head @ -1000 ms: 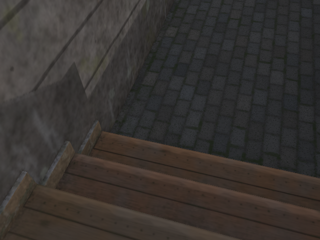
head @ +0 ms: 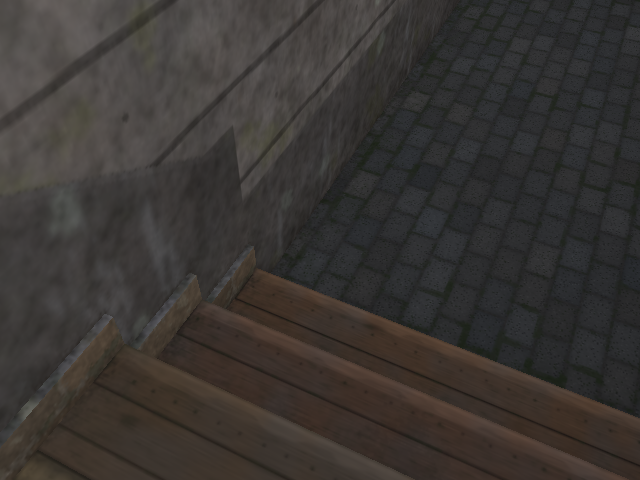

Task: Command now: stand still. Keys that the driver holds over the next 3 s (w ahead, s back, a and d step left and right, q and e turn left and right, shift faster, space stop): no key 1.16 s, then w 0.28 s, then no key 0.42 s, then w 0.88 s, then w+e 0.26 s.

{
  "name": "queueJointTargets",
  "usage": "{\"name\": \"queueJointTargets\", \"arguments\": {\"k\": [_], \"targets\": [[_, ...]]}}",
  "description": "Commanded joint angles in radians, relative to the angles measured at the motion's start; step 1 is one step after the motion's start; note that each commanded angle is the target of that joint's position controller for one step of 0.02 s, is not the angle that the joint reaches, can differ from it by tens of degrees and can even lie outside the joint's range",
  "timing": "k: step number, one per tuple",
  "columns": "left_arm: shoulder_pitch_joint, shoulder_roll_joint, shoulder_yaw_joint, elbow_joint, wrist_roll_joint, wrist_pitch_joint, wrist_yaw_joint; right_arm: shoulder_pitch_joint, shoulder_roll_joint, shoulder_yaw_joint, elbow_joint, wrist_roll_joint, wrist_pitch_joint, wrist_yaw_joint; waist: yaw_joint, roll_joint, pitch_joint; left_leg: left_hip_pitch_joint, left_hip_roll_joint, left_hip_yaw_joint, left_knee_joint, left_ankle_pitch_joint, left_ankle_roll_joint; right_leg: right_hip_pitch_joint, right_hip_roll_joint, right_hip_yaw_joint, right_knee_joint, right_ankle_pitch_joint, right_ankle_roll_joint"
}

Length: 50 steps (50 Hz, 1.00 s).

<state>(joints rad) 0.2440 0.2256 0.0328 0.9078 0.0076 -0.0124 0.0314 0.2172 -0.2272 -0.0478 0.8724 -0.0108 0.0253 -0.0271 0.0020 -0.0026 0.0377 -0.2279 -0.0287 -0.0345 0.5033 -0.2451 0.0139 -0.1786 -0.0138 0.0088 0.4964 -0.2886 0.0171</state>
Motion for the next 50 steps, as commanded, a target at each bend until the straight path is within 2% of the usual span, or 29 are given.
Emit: {"name": "queueJointTargets", "arguments": {"k": [1,12,22,50], "targets": [[0.02,0.11,0.025,-0.019,-0.002,-0.009,0.004,-0.004,-0.096,-0.02,-0.023,0.002,-0.012,-0.006,0.003,0.009,-0.009,0.05,0.054,-0.063,-0.084,0.12,0.017,-0.065,-0.039,0.039,-0.106,0.082,-0.019],[0.052,0.092,0.025,0.064,-0.005,-0.002,0.011,0.016,-0.088,-0.015,0.076,0.007,-0.011,-0.014,0.004,0.0,0.002,0.065,0.052,-0.05,-0.093,0.156,0.018,-0.053,-0.027,0.026,-0.117,0.113,-0.016],[0.084,0.074,0.024,0.119,-0.007,0.003,0.015,0.028,-0.074,-0.007,0.137,0.01,-0.014,-0.017,0.004,0.003,0.012,0.062,0.048,-0.04,-0.106,0.153,0.018,-0.047,-0.02,0.019,-0.122,0.119,-0.014],[0.165,0.026,0.014,0.19,-0.009,0.009,0.023,0.085,-0.044,0.013,0.2,0.012,-0.014,-0.017,0.003,0.001,0.034,0.038,0.042,-0.025,-0.117,0.122,0.018,-0.06,-0.01,0.013,-0.124,0.104,-0.015]]}}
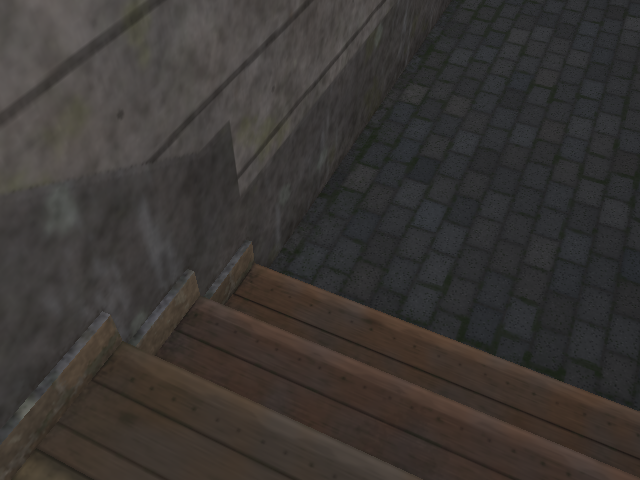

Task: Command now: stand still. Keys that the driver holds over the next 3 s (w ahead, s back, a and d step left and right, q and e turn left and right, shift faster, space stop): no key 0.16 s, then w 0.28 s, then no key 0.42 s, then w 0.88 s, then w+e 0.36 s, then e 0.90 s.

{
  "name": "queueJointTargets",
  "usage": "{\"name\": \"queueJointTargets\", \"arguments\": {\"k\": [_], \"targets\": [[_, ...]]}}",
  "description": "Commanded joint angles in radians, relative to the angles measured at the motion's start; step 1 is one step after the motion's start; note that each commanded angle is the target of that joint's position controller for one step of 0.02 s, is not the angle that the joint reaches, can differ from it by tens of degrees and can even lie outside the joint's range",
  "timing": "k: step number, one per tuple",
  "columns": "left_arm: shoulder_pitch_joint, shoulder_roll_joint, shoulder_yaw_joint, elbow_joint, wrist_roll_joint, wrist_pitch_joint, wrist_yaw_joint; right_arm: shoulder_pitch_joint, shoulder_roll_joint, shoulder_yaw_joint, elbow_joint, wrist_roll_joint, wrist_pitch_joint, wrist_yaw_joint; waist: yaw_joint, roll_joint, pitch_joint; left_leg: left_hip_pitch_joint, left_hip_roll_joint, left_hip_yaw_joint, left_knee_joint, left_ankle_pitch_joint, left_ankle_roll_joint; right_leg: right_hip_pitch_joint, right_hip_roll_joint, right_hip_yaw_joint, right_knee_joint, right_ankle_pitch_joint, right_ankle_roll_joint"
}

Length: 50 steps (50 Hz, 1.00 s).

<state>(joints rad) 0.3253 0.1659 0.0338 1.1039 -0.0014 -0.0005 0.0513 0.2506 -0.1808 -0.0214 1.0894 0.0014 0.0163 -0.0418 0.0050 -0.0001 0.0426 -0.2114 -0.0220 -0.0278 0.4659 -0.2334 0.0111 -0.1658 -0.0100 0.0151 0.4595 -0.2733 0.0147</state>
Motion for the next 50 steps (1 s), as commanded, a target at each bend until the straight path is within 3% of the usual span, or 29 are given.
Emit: {"name": "queueJointTargets", "arguments": {"k": [1,8,9,11,13,15,17,19,20,21,22,23,24,25,26,28,30,32,34,37,38,39,40,41,42,43,44,46,50], "targets": [[0.086,0.084,0.013,-0.006,0.0,-0.003,0.003,0.054,-0.09,-0.013,-0.017,0.0,-0.005,-0.003,0.0,-0.001,0.03,0.021,0.035,-0.031,-0.079,0.109,0.021,-0.073,-0.014,0.007,-0.087,0.088,-0.013],[0.101,0.077,0.012,0.0,-0.001,-0.003,0.003,0.071,-0.084,-0.009,-0.014,0.001,-0.006,-0.003,0.0,-0.002,0.033,0.016,0.034,-0.029,-0.079,0.106,0.021,-0.076,-0.012,0.006,-0.086,0.087,-0.014],[0.121,0.062,0.009,0.011,-0.001,-0.002,0.004,0.089,-0.072,-0.006,-0.004,0.0,-0.005,-0.004,0.0,0.0,0.009,0.026,0.025,-0.021,-0.086,0.003,0.021,-0.067,-0.002,-0.005,-0.088,0.004,-0.016],[0.118,0.079,0.016,0.004,-0.012,0.001,0.01,0.097,-0.1,-0.016,-0.005,0.011,-0.003,-0.011,-0.004,0.012,0.044,-0.03,0.006,-0.016,-0.075,-0.336,0.046,-0.115,0.03,-0.031,-0.037,-0.27,-0.041],[0.099,0.077,0.017,-0.023,-0.015,-0.012,0.011,0.109,-0.116,-0.023,-0.017,0.019,-0.017,-0.011,-0.011,0.034,0.113,-0.096,0.053,-0.088,-0.101,-0.538,0.089,-0.212,0.021,-0.014,0.01,-0.416,-0.071],[0.07,0.047,0.011,-0.05,-0.018,-0.043,-0.001,0.179,-0.145,-0.035,-0.011,0.028,-0.043,-0.002,-0.041,0.099,0.115,-0.031,0.163,-0.254,-0.168,-0.578,0.153,-0.306,0.021,-0.031,0.132,-0.31,-0.071],[0.052,0.026,0.006,-0.068,-0.019,-0.069,-0.022,0.209,-0.184,-0.051,-0.009,0.025,-0.056,0.005,-0.042,0.175,0.091,-0.048,0.306,-0.484,-0.278,-0.615,0.244,-0.303,0.013,-0.048,0.316,-0.185,-0.081],[0.078,0.034,0.01,-0.072,-0.027,-0.086,-0.035,0.107,-0.179,-0.05,-0.055,0.023,-0.065,0.009,0.014,0.149,0.102,-0.145,0.307,-0.463,-0.292,-0.547,0.237,-0.228,-0.017,-0.02,0.304,-0.241,-0.118],[0.143,0.025,0.009,-0.054,-0.029,-0.093,-0.036,0.029,-0.177,-0.048,-0.084,0.039,-0.062,0.01,0.065,0.144,0.107,-0.227,0.262,-0.369,-0.266,-0.496,0.197,-0.096,-0.018,-0.033,0.141,-0.204,-0.141],[0.236,0.026,0.015,-0.011,-0.028,-0.096,-0.034,-0.028,-0.17,-0.047,-0.104,0.048,-0.058,0.012,0.111,0.123,0.109,-0.326,0.181,-0.248,-0.189,-0.414,0.152,0.086,0.015,-0.066,-0.017,-0.094,-0.139],[0.325,0.081,0.035,0.023,-0.016,-0.094,-0.032,-0.053,-0.133,-0.039,-0.118,0.044,-0.061,0.014,0.134,0.006,0.079,-0.42,0.088,-0.119,0.029,-0.273,0.098,0.232,-0.035,0.04,-0.063,-0.06,-0.128],[0.444,0.198,0.065,0.036,-0.011,-0.093,-0.032,-0.042,-0.069,-0.023,-0.138,0.035,-0.076,0.016,0.146,-0.265,0.011,-0.545,-0.027,0.055,0.397,-0.174,0.032,0.348,-0.259,0.404,-0.216,-0.094,-0.199],[0.426,0.212,0.057,0.021,0.01,-0.101,-0.041,-0.03,-0.079,-0.026,-0.147,0.032,-0.095,0.013,0.115,-0.299,0.029,-0.627,-0.036,0.002,0.585,-0.294,0.029,0.294,-0.388,0.63,-0.265,0.055,-0.285],[0.334,0.137,0.035,-0.007,0.011,-0.11,-0.041,0.007,-0.096,-0.03,-0.129,0.036,-0.099,0.017,0.056,-0.166,0.08,-0.639,0.01,-0.042,0.72,-0.268,0.034,0.246,-0.384,0.548,-0.221,0.26,-0.286],[0.259,0.106,0.024,-0.033,0.007,-0.112,-0.044,0.04,-0.096,-0.031,-0.107,0.034,-0.098,0.024,0.021,-0.115,0.074,-0.611,0.028,-0.048,0.772,-0.212,0.033,0.216,-0.331,0.404,-0.184,0.456,-0.256],[0.177,0.092,0.012,-0.057,0.0,-0.098,-0.045,0.018,-0.116,-0.045,-0.101,0.023,-0.092,0.027,-0.004,-0.091,0.047,-0.556,0.072,-0.014,0.656,-0.086,0.032,0.193,-0.238,0.187,-0.173,0.659,-0.179],[0.189,0.048,-0.011,-0.047,0.017,-0.08,-0.033,-0.038,-0.062,-0.033,-0.11,0.025,-0.078,0.033,-0.002,-0.105,0.035,-0.437,0.059,0.037,0.473,0.006,0.013,0.133,-0.161,0.065,-0.162,0.786,-0.135],[0.189,0.089,-0.013,-0.045,0.022,-0.068,-0.013,-0.113,-0.017,-0.014,-0.132,0.026,-0.067,0.036,0.009,-0.111,0.028,-0.301,0.022,0.075,0.267,0.075,0.0,0.064,-0.12,0.0,-0.14,0.872,-0.113],[0.21,0.154,0.0,-0.035,0.014,-0.059,-0.002,-0.128,-0.041,-0.01,-0.139,0.023,-0.057,0.035,0.016,-0.132,-0.006,-0.198,-0.008,0.095,0.183,0.088,-0.007,0.051,-0.143,0.019,-0.108,0.928,-0.123],[0.161,0.145,0.002,-0.034,-0.019,-0.056,-0.007,-0.045,-0.09,-0.021,-0.109,0.013,-0.049,0.029,-0.043,-0.115,-0.036,-0.041,-0.02,0.086,0.029,0.24,0.044,0.049,-0.151,0.045,-0.02,0.918,-0.131],[0.169,0.149,0.005,-0.029,-0.019,-0.06,-0.014,-0.001,-0.131,-0.033,-0.097,0.002,-0.05,0.022,-0.063,-0.084,-0.057,0.043,0.002,0.051,-0.029,0.418,0.071,0.039,-0.119,0.039,0.03,0.858,-0.104],[0.193,0.123,0.0,-0.031,0.007,-0.068,-0.022,0.093,-0.196,-0.049,-0.071,-0.003,-0.053,0.019,-0.067,-0.009,-0.139,0.23,0.113,-0.05,0.047,0.805,0.129,-0.052,-0.061,0.011,0.155,0.623,-0.069],[0.303,0.038,-0.019,-0.005,0.01,-0.062,-0.026,0.151,-0.177,-0.042,-0.052,-0.009,-0.048,0.017,-0.046,0.113,-0.288,0.391,0.283,-0.195,0.09,0.962,0.284,-0.138,0.001,-0.009,0.366,0.211,-0.017],[0.251,0.025,-0.021,-0.013,-0.003,-0.049,-0.028,0.139,-0.107,-0.021,-0.048,-0.007,-0.047,0.022,-0.067,0.199,-0.3,0.336,0.38,-0.339,-0.022,0.89,0.363,-0.178,0.043,0.005,0.553,-0.339,0.017],[0.201,0.049,-0.012,-0.037,-0.011,-0.037,-0.027,0.05,-0.094,-0.01,-0.062,-0.001,-0.052,0.027,-0.041,0.166,-0.213,0.195,0.37,-0.334,-0.075,0.68,0.338,-0.207,0.01,0.056,0.653,-0.454,0.03],[0.158,0.05,-0.008,-0.048,-0.014,-0.023,-0.019,-0.04,-0.098,-0.008,-0.084,-0.002,-0.056,0.03,-0.018,0.118,-0.134,0.087,0.337,-0.284,-0.102,0.531,0.299,-0.231,-0.013,0.056,0.668,-0.455,0.036],[0.151,0.055,-0.003,-0.051,-0.014,-0.012,-0.012,-0.075,-0.13,-0.016,-0.089,0.0,-0.058,0.033,0.0,0.086,-0.081,-0.007,0.304,-0.247,-0.16,0.287,0.265,-0.237,-0.025,0.036,0.602,-0.423,0.033],[0.129,0.074,0.01,-0.063,-0.015,-0.005,0.001,-0.08,-0.205,-0.046,-0.089,0.013,-0.047,0.026,0.01,0.109,-0.025,-0.106,0.261,-0.257,-0.274,-0.183,0.22,-0.216,-0.024,-0.011,0.469,-0.333,0.013],[0.164,0.05,0.019,-0.035,-0.006,-0.027,-0.005,-0.112,-0.194,-0.066,-0.111,0.031,-0.042,0.016,0.064,0.128,-0.03,-0.237,0.22,-0.195,-0.316,-0.319,0.192,-0.02,-0.003,-0.069,0.204,-0.106,-0.066]]}}
Over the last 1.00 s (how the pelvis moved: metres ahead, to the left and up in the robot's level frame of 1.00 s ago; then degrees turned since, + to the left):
0.00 0.00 0.00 -1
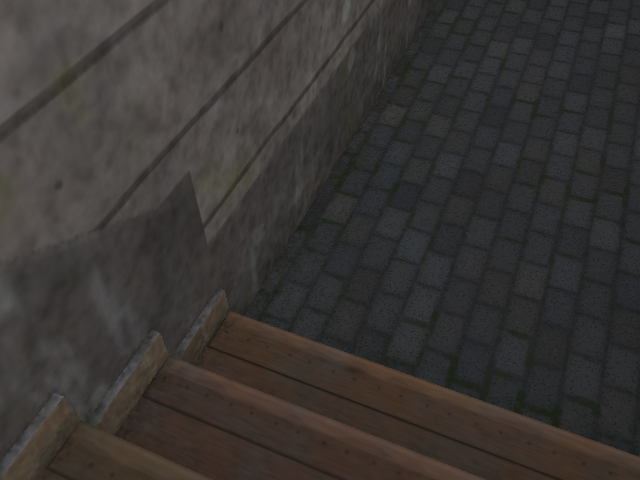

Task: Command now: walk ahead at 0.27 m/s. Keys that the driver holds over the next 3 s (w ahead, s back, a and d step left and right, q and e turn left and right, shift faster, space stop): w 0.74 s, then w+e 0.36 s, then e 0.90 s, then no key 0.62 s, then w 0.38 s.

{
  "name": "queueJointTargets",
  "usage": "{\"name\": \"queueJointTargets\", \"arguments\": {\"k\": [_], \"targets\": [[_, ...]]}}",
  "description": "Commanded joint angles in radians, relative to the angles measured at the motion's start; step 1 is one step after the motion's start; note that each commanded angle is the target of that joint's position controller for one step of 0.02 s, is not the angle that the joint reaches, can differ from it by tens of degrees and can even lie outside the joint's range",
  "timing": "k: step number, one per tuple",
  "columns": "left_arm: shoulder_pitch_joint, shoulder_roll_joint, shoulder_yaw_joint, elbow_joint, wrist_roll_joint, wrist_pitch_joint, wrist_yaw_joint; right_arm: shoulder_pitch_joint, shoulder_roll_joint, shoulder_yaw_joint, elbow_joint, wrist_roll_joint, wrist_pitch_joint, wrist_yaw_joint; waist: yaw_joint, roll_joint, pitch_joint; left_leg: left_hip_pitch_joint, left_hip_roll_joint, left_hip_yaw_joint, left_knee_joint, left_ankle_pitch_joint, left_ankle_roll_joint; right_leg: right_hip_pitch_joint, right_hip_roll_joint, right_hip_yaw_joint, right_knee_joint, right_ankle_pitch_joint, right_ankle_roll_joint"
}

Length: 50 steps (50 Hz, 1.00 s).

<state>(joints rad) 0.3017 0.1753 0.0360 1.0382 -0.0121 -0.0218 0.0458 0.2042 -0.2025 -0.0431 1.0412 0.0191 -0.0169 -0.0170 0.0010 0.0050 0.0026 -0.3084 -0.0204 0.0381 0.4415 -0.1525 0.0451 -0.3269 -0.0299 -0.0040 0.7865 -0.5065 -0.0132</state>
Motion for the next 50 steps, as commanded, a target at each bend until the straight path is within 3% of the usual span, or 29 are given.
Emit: {"name": "queueJointTargets", "arguments": {"k": [1,3,4,5,6,7,9,12,16,21,24,26,27,28,29,30,31,32,34,35,37,38,39,40,43,44,46,48,50], "targets": [[0.215,0.038,0.021,0.047,0.01,-0.008,-0.004,-0.074,-0.166,-0.047,-0.064,0.024,-0.006,-0.011,0.088,0.118,0.005,-0.18,0.205,-0.235,-0.274,-0.446,0.143,0.212,0.03,-0.077,-0.197,0.203,-0.055],[0.281,0.048,0.028,0.071,0.025,-0.006,-0.004,-0.109,-0.12,-0.04,-0.077,0.029,-0.002,-0.014,0.129,0.059,0.039,-0.279,0.144,-0.17,-0.147,-0.524,0.084,0.296,0.027,-0.055,-0.306,0.14,-0.083],[0.344,0.096,0.037,0.072,0.025,-0.012,0.0,-0.149,-0.066,-0.026,-0.101,0.019,-0.004,-0.012,0.146,-0.103,0.036,-0.38,0.07,-0.084,0.133,-0.449,0.032,0.347,-0.137,0.174,-0.458,-0.031,-0.117],[0.348,0.216,0.061,0.047,0.018,-0.023,-0.003,-0.192,-0.032,-0.018,-0.146,0.02,-0.019,-0.012,0.14,-0.297,0.092,-0.539,-0.013,0.005,0.361,-0.324,0.003,0.321,-0.339,0.533,-0.678,-0.295,-0.212],[0.265,0.225,0.061,0.023,0.038,-0.043,0.001,-0.201,-0.085,-0.031,-0.156,0.029,-0.037,-0.014,0.097,-0.23,0.16,-0.582,0.037,-0.093,0.482,-0.274,0.021,0.248,-0.38,0.646,-0.721,-0.351,-0.244],[0.183,0.183,0.05,-0.006,0.033,-0.062,0.0,-0.143,-0.114,-0.038,-0.138,0.029,-0.046,-0.01,0.044,-0.176,0.169,-0.61,0.064,-0.123,0.52,-0.177,0.024,0.26,-0.345,0.572,-0.699,-0.258,-0.215],[0.14,0.15,0.044,-0.025,0.015,-0.073,-0.018,-0.08,-0.132,-0.049,-0.097,0.007,-0.051,-0.007,0.019,-0.127,0.118,-0.58,0.09,-0.11,0.507,-0.077,0.016,0.303,-0.271,0.404,-0.68,-0.071,-0.159],[0.207,0.112,0.032,-0.009,0.016,-0.074,-0.02,-0.116,-0.096,-0.046,-0.096,0.001,-0.048,0.002,0.038,-0.12,0.087,-0.509,0.1,-0.07,0.442,0.057,-0.006,0.303,-0.212,0.247,-0.68,0.156,-0.145],[0.243,0.135,0.032,0.001,0.017,-0.072,-0.013,-0.234,-0.064,-0.027,-0.146,0.002,-0.051,0.013,0.071,-0.113,0.112,-0.438,0.093,-0.042,0.267,0.187,-0.015,0.274,-0.179,0.14,-0.681,0.331,-0.143],[0.267,0.158,0.036,0.02,0.014,-0.056,-0.015,-0.338,-0.082,-0.01,-0.202,0.019,-0.067,0.044,0.095,-0.132,0.138,-0.31,0.073,-0.002,0.138,0.184,-0.006,0.278,-0.178,0.071,-0.659,0.461,-0.155],[0.267,0.179,0.053,0.029,-0.003,-0.049,-0.012,-0.306,-0.116,-0.01,-0.207,0.021,-0.069,0.048,0.058,-0.142,0.139,-0.216,0.056,0.013,0.11,0.059,0.023,0.325,-0.217,0.07,-0.595,0.565,-0.157],[0.216,0.198,0.061,0.018,0.003,-0.041,-0.01,-0.106,-0.177,-0.04,-0.159,0.019,-0.07,0.049,-0.052,-0.135,0.032,0.044,0.001,0.045,0.088,0.061,0.059,0.309,-0.189,0.032,-0.393,0.893,-0.119],[0.171,0.202,0.059,-0.008,0.007,-0.041,-0.01,0.114,-0.233,-0.068,-0.092,0.021,-0.069,0.041,-0.145,-0.09,-0.09,0.319,0.038,-0.004,0.099,0.093,0.096,0.196,-0.135,-0.005,-0.157,0.896,-0.085],[0.244,0.112,0.036,-0.034,0.017,-0.053,-0.02,0.268,-0.322,-0.088,-0.069,0.001,-0.061,0.031,-0.146,0.124,-0.257,0.693,0.289,-0.381,0.059,0.019,0.232,-0.155,0.0,-0.033,0.262,0.488,-0.016],[0.289,0.036,0.016,-0.031,0.001,-0.082,-0.031,0.251,-0.274,-0.067,-0.058,0.004,-0.06,0.049,-0.104,0.281,-0.349,0.713,0.4,-0.701,-0.12,-0.077,0.33,-0.31,0.099,0.097,0.5,-0.077,-0.005],[0.242,0.117,0.041,-0.041,-0.029,-0.093,-0.032,0.169,-0.204,-0.049,-0.07,0.009,-0.06,0.055,-0.09,0.207,-0.213,0.566,0.376,-0.609,-0.155,-0.11,0.292,-0.363,0.037,0.158,0.587,-0.039,-0.019],[0.194,0.145,0.049,-0.053,-0.042,-0.087,-0.027,0.116,-0.155,-0.037,-0.089,0.004,-0.062,0.063,-0.066,0.126,-0.126,0.428,0.375,-0.48,-0.156,-0.002,0.263,-0.35,-0.006,0.127,0.625,0.014,-0.027],[0.142,0.159,0.057,-0.079,-0.029,-0.077,-0.018,0.025,-0.136,-0.028,-0.123,-0.002,-0.075,0.079,-0.025,0.038,-0.059,0.274,0.341,-0.377,-0.18,0.139,0.259,-0.304,-0.038,0.106,0.564,0.095,-0.032],[0.15,0.133,0.064,-0.088,-0.02,-0.037,-0.002,-0.021,-0.095,-0.012,-0.122,-0.007,-0.09,0.083,0.025,0.07,-0.024,0.123,0.269,-0.233,-0.213,0.204,0.217,-0.198,-0.08,0.112,0.429,0.157,-0.04],[0.159,0.119,0.066,-0.096,-0.01,-0.022,-0.001,0.006,-0.093,-0.008,-0.109,-0.01,-0.093,0.079,0.033,0.063,-0.021,0.103,0.264,-0.22,-0.22,0.239,0.22,-0.182,-0.078,0.111,0.382,0.16,-0.041],[0.169,0.097,0.063,-0.106,0.005,-0.007,-0.01,0.101,-0.145,-0.021,-0.078,-0.025,-0.09,0.07,0.04,0.017,-0.031,0.087,0.248,-0.182,-0.209,0.276,0.255,-0.181,-0.056,0.066,0.34,0.252,-0.021],[0.162,0.105,0.07,-0.112,-0.001,-0.007,-0.019,0.12,-0.172,-0.026,-0.067,-0.039,-0.094,0.057,0.038,0.027,-0.01,0.116,0.282,-0.199,-0.183,0.259,0.252,-0.251,-0.069,0.11,0.333,0.341,-0.027],[0.125,0.136,0.081,-0.132,-0.005,-0.007,-0.023,0.138,-0.167,-0.023,-0.072,-0.032,-0.101,0.052,0.031,0.013,0.005,0.124,0.253,-0.161,-0.175,0.174,0.222,-0.304,-0.056,0.134,0.252,0.461,-0.034],[0.038,0.148,0.086,-0.17,-0.018,-0.014,-0.028,0.143,-0.16,-0.023,-0.056,-0.017,-0.11,0.037,0.023,0.06,0.033,0.174,0.268,-0.178,-0.158,0.104,0.172,-0.375,-0.065,0.199,0.156,0.538,-0.045],[-0.025,0.103,0.071,-0.202,0.012,-0.016,-0.054,0.187,-0.135,-0.013,-0.042,-0.008,-0.104,-0.025,0.005,0.091,0.05,0.065,0.199,-0.046,-0.04,0.004,0.117,-0.31,-0.018,0.174,-0.069,0.882,-0.035],[-0.029,0.092,0.065,-0.204,0.022,-0.006,-0.067,0.218,-0.126,-0.006,-0.041,-0.021,-0.108,-0.034,-0.011,0.074,0.042,0.01,0.201,-0.023,0.001,-0.022,0.117,-0.262,-0.001,0.147,-0.077,0.953,-0.032],[-0.043,0.091,0.06,-0.223,0.024,0.015,-0.081,0.241,-0.114,0.003,-0.047,-0.034,-0.109,-0.032,-0.017,0.073,0.06,-0.083,0.228,-0.04,0.086,-0.099,0.128,-0.233,0.015,0.151,-0.043,1.001,-0.032],[-0.078,0.1,0.056,-0.239,0.028,0.033,-0.087,0.273,-0.117,0.004,-0.053,-0.036,-0.108,-0.023,-0.042,0.046,0.08,-0.068,0.265,-0.065,0.197,-0.191,0.122,-0.297,0.021,0.156,-0.007,0.998,-0.041],[-0.175,0.108,0.048,-0.279,0.016,0.037,-0.094,0.303,-0.117,0.002,-0.07,-0.026,-0.1,-0.019,-0.083,0.043,0.124,-0.013,0.305,-0.092,0.281,-0.234,0.107,-0.408,0.006,0.157,-0.047,0.941,-0.038]]}}
Over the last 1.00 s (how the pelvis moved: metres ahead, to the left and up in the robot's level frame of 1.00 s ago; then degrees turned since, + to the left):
0.16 -0.04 0.00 -2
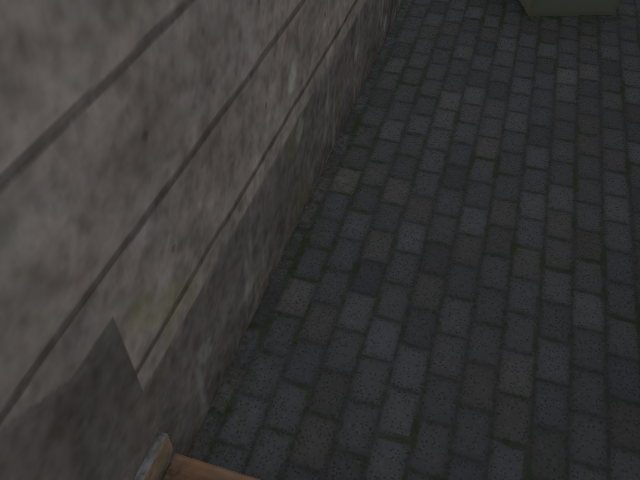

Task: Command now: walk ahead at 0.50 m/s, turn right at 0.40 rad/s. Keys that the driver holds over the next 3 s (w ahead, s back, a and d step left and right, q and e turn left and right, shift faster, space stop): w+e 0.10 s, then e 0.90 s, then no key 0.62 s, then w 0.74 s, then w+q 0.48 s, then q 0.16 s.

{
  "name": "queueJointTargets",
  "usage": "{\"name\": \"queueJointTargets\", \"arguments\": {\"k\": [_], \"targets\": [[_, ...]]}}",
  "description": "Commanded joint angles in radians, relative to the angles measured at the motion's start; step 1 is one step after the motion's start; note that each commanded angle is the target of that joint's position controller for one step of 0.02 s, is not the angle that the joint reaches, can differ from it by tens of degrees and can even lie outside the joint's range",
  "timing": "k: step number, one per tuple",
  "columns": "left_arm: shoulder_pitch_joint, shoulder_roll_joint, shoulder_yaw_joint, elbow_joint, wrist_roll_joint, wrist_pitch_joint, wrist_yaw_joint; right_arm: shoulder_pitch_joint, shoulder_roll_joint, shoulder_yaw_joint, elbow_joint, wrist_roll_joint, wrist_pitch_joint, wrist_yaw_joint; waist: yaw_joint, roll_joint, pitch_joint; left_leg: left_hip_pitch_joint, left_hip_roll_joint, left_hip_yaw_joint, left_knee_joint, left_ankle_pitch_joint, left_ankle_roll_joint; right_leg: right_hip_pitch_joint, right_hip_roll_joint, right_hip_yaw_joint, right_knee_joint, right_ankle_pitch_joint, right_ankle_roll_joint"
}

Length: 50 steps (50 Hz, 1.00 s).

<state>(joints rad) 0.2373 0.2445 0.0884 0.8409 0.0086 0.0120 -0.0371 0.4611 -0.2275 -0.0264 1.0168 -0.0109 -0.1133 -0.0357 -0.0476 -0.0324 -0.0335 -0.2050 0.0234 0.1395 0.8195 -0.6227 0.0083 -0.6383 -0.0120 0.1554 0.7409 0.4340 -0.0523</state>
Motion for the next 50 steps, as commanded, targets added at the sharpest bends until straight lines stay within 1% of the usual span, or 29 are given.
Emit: {"name": "queueJointTargets", "arguments": {"k": [1,3,4,5,6,7,8,9,10,11,13,14,15,17,19,20,22,25,27,29,32,34,35,36,37,40,42,45,50], "targets": [[-0.144,0.031,-0.012,-0.092,-0.009,0.0,-0.016,0.061,-0.101,-0.016,-0.048,0.005,0.004,-0.003,-0.053,0.088,0.174,-0.104,0.267,-0.193,-0.059,0.236,0.132,-0.101,-0.017,-0.025,-0.031,-0.018,0.007],[-0.138,0.045,-0.009,-0.083,-0.015,-0.004,-0.03,0.048,-0.108,-0.016,-0.055,0.013,0.026,-0.015,-0.051,0.129,0.166,-0.161,0.258,-0.134,0.044,0.349,0.107,0.049,-0.016,-0.116,-0.076,-0.047,0.017],[0.0,0.077,0.014,-0.025,-0.016,0.004,-0.028,0.03,-0.155,-0.031,-0.039,0.012,0.028,-0.009,0.014,0.212,0.111,-0.198,0.318,-0.186,0.156,0.446,0.117,0.144,-0.028,-0.107,0.128,-0.069,0.008],[0.062,0.097,0.018,-0.002,-0.023,0.014,-0.017,-0.018,-0.114,-0.027,-0.078,0.033,0.031,0.004,0.031,0.097,0.131,-0.21,0.252,-0.084,0.273,0.581,0.063,0.225,0.01,-0.196,-0.064,-0.237,-0.009],[0.237,0.122,0.042,0.044,-0.019,0.014,-0.003,-0.075,-0.146,-0.036,-0.072,0.035,0.028,0.01,0.139,0.098,0.053,-0.251,0.228,-0.06,0.508,0.74,0.041,0.494,0.028,-0.24,-0.151,-0.151,-0.033],[0.427,0.14,0.049,0.105,0.012,0.003,0.006,-0.174,-0.172,-0.041,-0.107,0.039,0.013,0.012,0.286,-0.061,0.033,-0.331,0.115,0.031,0.94,0.767,-0.001,0.713,0.066,-0.305,-0.371,0.092,-0.088],[0.426,0.202,0.037,0.132,0.016,-0.02,0.001,-0.074,-0.062,-0.025,-0.127,0.012,-0.008,0.015,0.22,-0.39,0.057,-0.751,-0.042,0.013,1.524,-0.318,-0.052,0.957,-0.113,-0.04,-0.162,0.699,-0.204],[0.422,0.191,0.013,0.092,0.03,-0.047,-0.002,0.045,-0.072,-0.016,-0.172,0.059,-0.035,0.033,0.135,-0.48,-0.178,-0.871,-0.051,-0.238,1.513,-0.289,-0.051,1.104,-0.263,0.231,0.0,1.029,-0.333],[0.298,0.145,0.003,0.02,-0.001,-0.042,0.004,-0.026,-0.15,-0.033,-0.223,0.057,-0.028,0.032,0.122,-0.222,-0.194,-0.872,0.005,-0.241,1.387,-0.139,-0.056,0.988,-0.307,0.248,-0.085,0.862,-0.326],[0.205,0.17,0.005,-0.005,-0.022,-0.03,0.01,-0.091,-0.147,-0.032,-0.254,0.051,-0.008,0.014,0.081,0.005,-0.126,-0.864,0.035,-0.223,1.257,-0.022,-0.045,0.817,-0.303,0.273,-0.13,0.518,-0.309],[0.076,0.201,0.003,-0.045,-0.015,-0.033,0.032,-0.112,-0.047,-0.018,-0.273,0.043,0.033,-0.032,-0.003,0.122,-0.095,-0.897,0.076,-0.287,1.146,0.088,-0.075,0.568,-0.398,0.493,-0.148,0.187,-0.355],[0.073,0.137,-0.02,-0.052,-0.002,-0.05,0.027,-0.137,-0.1,-0.034,-0.265,0.047,0.059,-0.046,-0.009,0.155,-0.018,-0.86,0.083,-0.288,1.0,0.182,-0.059,0.414,-0.329,0.445,-0.171,0.073,-0.309],[0.049,0.102,-0.033,-0.065,-0.01,-0.06,0.043,-0.161,-0.096,-0.041,-0.287,0.032,0.069,-0.053,-0.025,0.105,0.017,-0.823,0.077,-0.289,0.804,0.276,-0.076,0.344,-0.243,0.352,-0.161,0.083,-0.273],[0.008,0.16,-0.013,-0.081,-0.013,-0.052,0.083,-0.233,-0.084,-0.038,-0.338,-0.029,0.075,-0.058,-0.021,0.008,-0.019,-0.556,0.045,-0.23,0.328,0.543,-0.085,0.198,-0.12,0.197,-0.173,0.141,-0.212],[-0.007,0.175,-0.016,-0.097,0.01,-0.037,0.101,-0.155,-0.07,-0.035,-0.313,-0.015,0.063,-0.027,-0.055,-0.067,-0.18,-0.346,-0.013,-0.212,0.432,0.715,-0.096,0.241,-0.116,0.174,-0.082,0.349,-0.213],[-0.046,0.155,-0.017,-0.122,-0.003,-0.031,0.101,-0.133,-0.09,-0.04,-0.31,-0.011,0.067,-0.019,-0.062,-0.046,-0.188,-0.38,-0.012,-0.217,0.422,0.649,-0.096,0.297,-0.118,0.173,-0.053,0.354,-0.22],[0.245,0.073,-0.016,-0.05,-0.052,-0.042,0.122,-0.403,-0.11,-0.051,-0.401,0.002,0.066,0.003,0.113,-0.033,-0.048,-0.971,0.011,-0.364,0.296,0.655,-0.071,0.737,-0.129,0.36,0.041,-0.129,-0.229],[0.325,0.115,0.007,-0.07,-0.032,-0.033,0.148,-0.597,-0.091,-0.039,-0.474,0.023,0.035,0.033,0.146,-0.068,0.027,-1.121,0.024,-0.399,0.139,0.538,-0.061,0.772,-0.156,0.502,0.003,-0.269,-0.235],[0.086,0.117,-0.007,-0.155,-0.037,-0.011,0.168,-0.5,-0.096,-0.041,-0.455,-0.039,0.015,0.058,0.048,0.034,0.074,-0.351,-0.06,-0.251,-0.182,1.146,-0.054,0.069,0.06,0.242,0.011,-0.748,-0.153],[0.068,0.104,-0.01,-0.151,-0.024,0.012,0.159,-0.344,-0.064,-0.046,-0.436,-0.006,0.051,0.069,0.026,-0.052,0.039,-0.037,-0.071,-0.244,-0.154,1.221,-0.064,-0.114,0.088,0.187,0.052,-0.888,-0.129],[0.073,0.051,-0.028,-0.17,-0.047,0.029,0.154,-0.232,-0.079,-0.059,-0.417,0.03,0.085,0.06,-0.002,-0.101,0.053,-0.03,0.046,-0.331,-0.498,1.118,-0.049,0.165,0.098,0.236,0.276,-0.827,-0.077],[0.115,0.02,-0.042,-0.142,-0.04,0.015,0.115,-0.028,-0.097,-0.08,-0.328,0.004,0.085,0.066,-0.066,-0.057,-0.006,0.272,0.103,-0.276,-0.541,1.127,-0.032,0.083,0.165,0.183,0.55,-0.871,-0.018],[0.163,-0.044,-0.054,-0.11,-0.037,0.008,0.098,0.109,-0.135,-0.085,-0.28,-0.023,0.067,0.076,-0.106,0.113,-0.076,0.498,0.191,-0.352,-0.373,1.391,-0.022,-0.111,0.236,0.12,0.906,-1.25,0.046],[0.301,-0.087,-0.057,-0.107,-0.054,0.008,0.081,0.108,-0.173,-0.07,-0.262,-0.046,0.064,0.079,-0.008,0.381,-0.096,0.624,0.253,-0.379,-0.125,1.841,-0.006,-0.365,0.283,0.102,1.324,-1.452,0.099],[0.372,-0.044,-0.048,-0.137,-0.079,-0.002,0.075,0.107,-0.238,-0.085,-0.254,-0.028,0.077,0.078,0.045,0.527,-0.17,0.613,0.389,-0.57,-0.179,1.873,0.102,-0.481,0.252,0.092,1.521,-1.401,0.161],[-0.014,0.082,-0.028,-0.258,-0.064,0.034,0.136,-0.132,-0.207,-0.058,-0.319,-0.063,0.119,0.015,0.04,0.178,-0.034,0.072,0.397,-0.573,-0.462,0.812,0.26,-0.446,0.121,-0.037,1.611,-1.015,0.137],[-0.069,0.017,-0.05,-0.317,-0.052,0.081,0.137,-0.214,-0.169,-0.008,-0.336,-0.067,0.158,-0.019,0.077,0.158,0.046,-0.169,0.347,-0.509,-0.528,0.544,0.223,-0.36,0.118,-0.052,1.71,-0.924,0.135],[-0.037,-0.024,-0.063,-0.363,-0.058,0.101,0.121,-0.188,-0.095,0.047,-0.335,-0.022,0.185,-0.036,0.082,0.163,0.067,-0.178,0.215,-0.359,-0.508,0.426,0.172,-0.398,0.147,-0.099,1.777,-0.864,0.153],[-0.134,-0.075,-0.094,-0.455,-0.059,0.098,0.101,-0.016,-0.113,0.053,-0.325,-0.024,0.18,-0.054,0.009,0.082,0.022,0.054,0.249,-0.338,-0.487,0.462,0.237,-0.505,0.131,-0.068,1.771,-0.909,0.185]]}}
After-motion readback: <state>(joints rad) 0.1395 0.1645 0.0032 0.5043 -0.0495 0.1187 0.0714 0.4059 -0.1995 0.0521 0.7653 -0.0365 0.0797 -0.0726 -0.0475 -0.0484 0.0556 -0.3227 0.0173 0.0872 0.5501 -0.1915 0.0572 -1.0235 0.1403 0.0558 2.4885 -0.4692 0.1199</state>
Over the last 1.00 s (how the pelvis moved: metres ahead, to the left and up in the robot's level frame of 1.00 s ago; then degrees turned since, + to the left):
0.40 0.02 -0.05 -3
